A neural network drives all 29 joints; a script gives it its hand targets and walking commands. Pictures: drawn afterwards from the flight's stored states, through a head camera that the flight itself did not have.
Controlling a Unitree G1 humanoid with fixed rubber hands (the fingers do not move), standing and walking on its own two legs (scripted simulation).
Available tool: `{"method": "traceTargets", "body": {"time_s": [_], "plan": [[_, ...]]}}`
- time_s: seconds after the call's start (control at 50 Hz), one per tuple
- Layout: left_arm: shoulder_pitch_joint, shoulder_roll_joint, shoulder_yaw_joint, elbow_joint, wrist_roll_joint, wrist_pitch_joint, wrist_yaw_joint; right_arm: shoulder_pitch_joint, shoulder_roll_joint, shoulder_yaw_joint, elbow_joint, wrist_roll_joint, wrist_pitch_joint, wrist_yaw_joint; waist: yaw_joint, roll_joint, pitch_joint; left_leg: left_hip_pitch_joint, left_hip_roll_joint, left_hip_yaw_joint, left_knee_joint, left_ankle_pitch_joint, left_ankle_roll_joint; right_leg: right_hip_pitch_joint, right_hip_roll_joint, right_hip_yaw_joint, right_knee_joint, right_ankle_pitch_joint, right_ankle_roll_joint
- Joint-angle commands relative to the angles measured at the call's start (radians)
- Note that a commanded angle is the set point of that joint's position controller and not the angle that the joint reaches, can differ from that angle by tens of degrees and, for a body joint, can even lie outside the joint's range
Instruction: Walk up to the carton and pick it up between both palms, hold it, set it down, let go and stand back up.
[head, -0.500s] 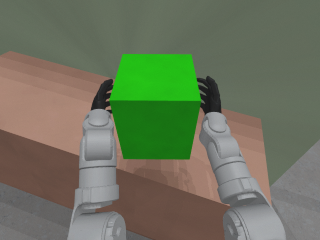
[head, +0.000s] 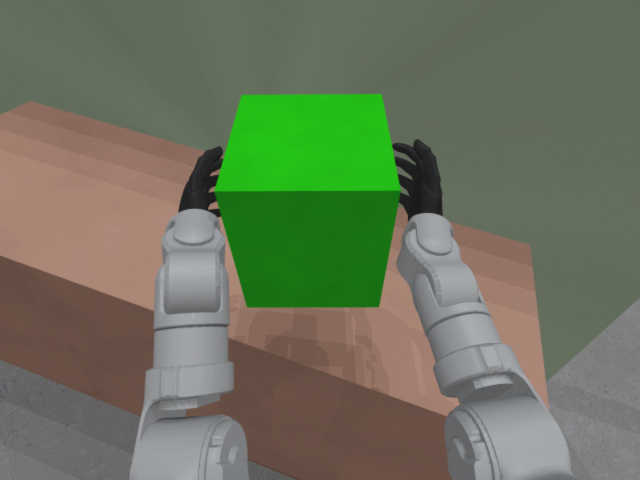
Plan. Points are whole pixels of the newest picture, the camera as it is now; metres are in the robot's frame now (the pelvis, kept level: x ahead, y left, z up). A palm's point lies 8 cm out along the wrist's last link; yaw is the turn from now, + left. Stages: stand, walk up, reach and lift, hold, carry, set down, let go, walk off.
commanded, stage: hold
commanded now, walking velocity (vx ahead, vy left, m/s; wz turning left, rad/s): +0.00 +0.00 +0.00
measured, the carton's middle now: (312, 204) +0.41 +0.01 +0.16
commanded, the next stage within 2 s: none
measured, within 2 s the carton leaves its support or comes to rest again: neither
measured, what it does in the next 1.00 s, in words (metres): stands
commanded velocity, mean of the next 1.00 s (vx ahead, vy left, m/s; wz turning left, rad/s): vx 0.00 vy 0.00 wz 0.00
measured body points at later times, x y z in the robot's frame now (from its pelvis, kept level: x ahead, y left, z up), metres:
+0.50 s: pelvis +0.01 +0.00 +0.00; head -0.02 +0.04 +0.45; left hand +0.37 +0.13 +0.16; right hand +0.37 -0.13 +0.17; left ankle +0.05 +0.13 -0.75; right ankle +0.02 -0.12 -0.75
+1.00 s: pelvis -0.01 +0.00 +0.00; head -0.04 +0.05 +0.44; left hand +0.37 +0.14 +0.17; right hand +0.37 -0.12 +0.18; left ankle +0.05 +0.13 -0.75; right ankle +0.02 -0.12 -0.75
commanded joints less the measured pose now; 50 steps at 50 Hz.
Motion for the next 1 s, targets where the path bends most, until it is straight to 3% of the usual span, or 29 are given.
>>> {"method": "traceTargets", "body": {"time_s": [0.0,0.02,0.06,0.08,0.12,0.16,0.18,0.2,0.22,0.26,0.3,0.34,0.44,0.48,0.5,0.52,0.56,0.6,0.62,0.68,0.7,0.74,0.78,0.84,0.86,0.88,0.92,0.96,0.98], "plan": [[-0.567,-0.441,-0.377,-0.059,-0.107,-0.061,-0.158,-0.553,0.466,0.33,-0.21,0.019,-0.012,0.152,-0.033,0.105,-0.387,0.155,-0.072,0.078,-0.034,0.196,0.015,0.053,0.054,-0.023,-0.049,0.125,0.036],[-0.609,-0.427,-0.376,-0.11,-0.119,-0.061,-0.167,-0.55,0.428,0.31,-0.203,0.027,-0.009,0.152,-0.037,0.124,-0.392,0.139,-0.071,0.081,-0.05,0.163,0.015,0.052,0.051,-0.025,-0.051,0.098,0.034],[-0.567,-0.442,-0.37,-0.1,-0.103,-0.037,-0.178,-0.544,0.418,0.316,-0.227,0.032,-0.005,0.153,-0.047,0.145,-0.34,0.113,-0.067,0.092,-0.06,0.165,0.004,0.069,0.059,-0.038,-0.046,0.11,0.034],[-0.586,-0.441,-0.399,-0.149,-0.126,-0.043,-0.177,-0.587,0.42,0.318,-0.305,0.05,-0.019,0.148,-0.042,0.157,-0.414,0.132,-0.063,0.084,-0.032,0.228,-0.001,0.098,0.061,-0.042,-0.026,0.152,0.027],[-0.62,-0.455,-0.426,-0.201,-0.158,-0.05,-0.172,-0.571,0.418,0.336,-0.328,0.073,-0.027,0.153,-0.051,0.193,-0.435,0.139,-0.059,0.081,-0.013,0.271,-0.01,0.074,0.067,-0.036,-0.017,0.184,0.023],[-0.602,-0.473,-0.492,-0.272,-0.174,-0.06,-0.153,-0.606,0.457,0.385,-0.425,0.11,-0.044,0.153,-0.044,0.191,-0.526,0.206,-0.064,0.071,0.019,0.404,-0.018,0.091,0.083,-0.041,-0.001,0.298,0.026],[-0.607,-0.483,-0.518,-0.332,-0.202,-0.069,-0.146,-0.6,0.449,0.406,-0.483,0.119,-0.053,0.149,-0.058,0.201,-0.567,0.247,-0.06,0.066,0.037,0.488,-0.031,0.108,0.091,-0.042,0.002,0.355,0.029],[-0.595,-0.476,-0.514,-0.346,-0.21,-0.074,-0.141,-0.599,0.442,0.424,-0.499,0.121,-0.051,0.148,-0.043,0.176,-0.612,0.259,-0.067,0.066,0.052,0.508,-0.029,0.115,0.084,-0.026,0.004,0.384,0.029],[-0.594,-0.489,-0.548,-0.338,-0.23,-0.07,-0.132,-0.615,0.45,0.43,-0.536,0.134,-0.049,0.147,-0.055,0.186,-0.659,0.301,-0.07,0.063,0.071,0.557,-0.037,0.095,0.09,-0.031,0.017,0.385,0.031],[-0.583,-0.457,-0.514,-0.288,-0.192,-0.058,-0.137,-0.585,0.443,0.426,-0.484,0.096,-0.019,0.137,-0.046,0.141,-0.502,0.208,-0.065,0.07,0.034,0.389,-0.023,0.092,0.08,-0.033,-0.015,0.268,0.031],[-0.526,-0.416,-0.477,-0.222,-0.147,-0.04,-0.15,-0.509,0.455,0.404,-0.391,0.072,0.009,0.139,-0.019,0.124,-0.426,0.169,-0.071,0.072,-0.014,0.274,-0.007,0.073,0.071,-0.027,-0.026,0.191,0.04],[-0.541,-0.414,-0.423,-0.194,-0.125,-0.037,-0.166,-0.495,0.458,0.389,-0.324,0.056,0.025,0.149,-0.014,0.124,-0.342,0.092,-0.063,0.089,-0.061,0.137,0.012,0.053,0.045,-0.021,-0.047,0.094,0.035],[-0.573,-0.433,-0.435,-0.194,-0.157,-0.065,-0.169,-0.577,0.492,0.418,-0.406,0.068,-0.006,0.14,0.002,0.097,-0.45,0.124,-0.08,0.09,-0.033,0.207,0.027,0.102,0.051,-0.018,-0.011,0.211,0.048],[-0.557,-0.439,-0.439,-0.23,-0.163,-0.065,-0.162,-0.599,0.491,0.44,-0.466,0.086,-0.015,0.131,0.0,0.074,-0.49,0.164,-0.079,0.08,-0.018,0.276,0.015,0.131,0.06,-0.028,-0.004,0.307,0.056],[-0.576,-0.437,-0.445,-0.22,-0.168,-0.067,-0.164,-0.609,0.486,0.442,-0.459,0.081,-0.014,0.124,-0.007,0.092,-0.502,0.159,-0.082,0.078,-0.021,0.244,0.019,0.115,0.054,-0.018,-0.011,0.282,0.053],[-0.567,-0.441,-0.441,-0.215,-0.168,-0.066,-0.166,-0.579,0.475,0.433,-0.442,0.075,-0.013,0.125,-0.013,0.059,-0.488,0.197,-0.078,0.079,-0.017,0.266,0.017,0.087,0.065,-0.032,-0.023,0.253,0.047],[-0.55,-0.441,-0.456,-0.22,-0.157,-0.062,-0.173,-0.537,0.49,0.438,-0.406,0.071,0.001,0.123,-0.028,0.089,-0.465,0.182,-0.081,0.081,-0.021,0.262,0.016,0.097,0.058,-0.035,-0.028,0.253,0.047],[-0.642,-0.416,-0.444,-0.221,-0.156,-0.068,-0.177,-0.567,0.482,0.412,-0.381,0.06,0.006,0.129,-0.021,0.088,-0.421,0.141,-0.076,0.082,-0.042,0.155,0.021,0.062,0.049,-0.027,-0.032,0.147,0.047],[-0.637,-0.408,-0.433,-0.184,-0.14,-0.065,-0.179,-0.547,0.476,0.383,-0.344,0.044,0.012,0.13,-0.016,0.104,-0.376,0.105,-0.078,0.086,-0.065,0.103,0.019,0.054,0.044,-0.025,-0.038,0.096,0.044],[-0.638,-0.438,-0.437,-0.164,-0.136,-0.058,-0.178,-0.556,0.452,0.348,-0.309,0.023,0.007,0.146,-0.047,0.161,-0.385,0.088,-0.074,0.086,-0.079,0.091,0.01,0.069,0.048,-0.03,-0.038,0.057,0.03],[-0.647,-0.452,-0.417,-0.149,-0.144,-0.058,-0.179,-0.584,0.457,0.328,-0.297,0.008,0.0,0.151,-0.041,0.123,-0.349,0.083,-0.068,0.088,-0.078,0.072,0.014,0.04,0.033,-0.03,-0.051,0.033,0.031],[-0.681,-0.45,-0.442,-0.241,-0.157,-0.075,-0.174,-0.593,0.462,0.332,-0.356,0.031,-0.026,0.16,-0.036,0.159,-0.426,0.106,-0.067,0.085,-0.064,0.114,0.011,0.078,0.047,-0.04,-0.029,0.078,0.029],[-0.64,-0.449,-0.435,-0.176,-0.145,-0.073,-0.166,-0.586,0.451,0.338,-0.321,0.034,-0.031,0.162,-0.035,0.151,-0.412,0.132,-0.075,0.09,-0.068,0.129,0.013,0.054,0.054,-0.039,-0.041,0.071,0.034],[-0.656,-0.471,-0.459,-0.191,-0.164,-0.069,-0.157,-0.62,0.424,0.332,-0.35,0.033,-0.042,0.163,-0.053,0.167,-0.476,0.167,-0.058,0.078,-0.043,0.174,-0.002,0.049,0.066,-0.045,-0.035,0.086,0.022],[-0.649,-0.469,-0.44,-0.146,-0.154,-0.063,-0.155,-0.626,0.451,0.327,-0.328,0.026,-0.039,0.167,-0.038,0.143,-0.467,0.163,-0.063,0.079,-0.04,0.18,0.003,0.049,0.064,-0.048,-0.04,0.072,0.021],[-0.632,-0.487,-0.442,-0.144,-0.153,-0.06,-0.156,-0.588,0.442,0.321,-0.297,0.021,-0.034,0.169,-0.051,0.146,-0.431,0.151,-0.058,0.079,-0.047,0.183,-0.002,0.049,0.064,-0.042,-0.042,0.062,0.018],[-0.62,-0.446,-0.394,-0.11,-0.114,-0.055,-0.17,-0.59,0.436,0.306,-0.252,-0.007,-0.028,0.171,-0.027,0.123,-0.363,0.12,-0.064,0.088,-0.068,0.106,0.01,0.022,0.052,-0.038,-0.056,0.012,0.028],[-0.654,-0.443,-0.404,-0.167,-0.138,-0.067,-0.167,-0.605,0.454,0.318,-0.274,0.001,-0.041,0.177,-0.032,0.113,-0.417,0.116,-0.061,0.092,-0.066,0.097,0.019,0.041,0.05,-0.039,-0.044,0.034,0.021],[-0.662,-0.466,-0.42,-0.162,-0.144,-0.066,-0.158,-0.634,0.457,0.326,-0.3,0.016,-0.045,0.18,-0.027,0.141,-0.433,0.112,-0.066,0.089,-0.067,0.108,0.013,0.038,0.055,-0.038,-0.034,0.034,0.028]]}}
